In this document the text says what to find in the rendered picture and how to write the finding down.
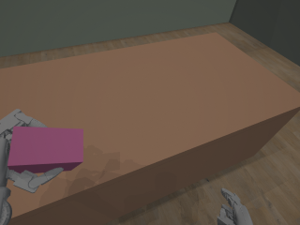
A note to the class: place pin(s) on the robot left hand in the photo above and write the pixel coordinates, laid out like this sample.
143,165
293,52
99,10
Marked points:
26,180

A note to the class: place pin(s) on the sponge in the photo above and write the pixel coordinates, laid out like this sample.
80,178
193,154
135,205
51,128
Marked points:
41,149

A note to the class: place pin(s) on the table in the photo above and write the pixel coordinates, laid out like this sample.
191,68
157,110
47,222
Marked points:
156,118

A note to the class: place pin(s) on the robot left forearm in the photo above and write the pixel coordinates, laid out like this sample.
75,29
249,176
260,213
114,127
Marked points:
5,207

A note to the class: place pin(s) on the robot right hand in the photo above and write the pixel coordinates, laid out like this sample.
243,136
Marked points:
238,215

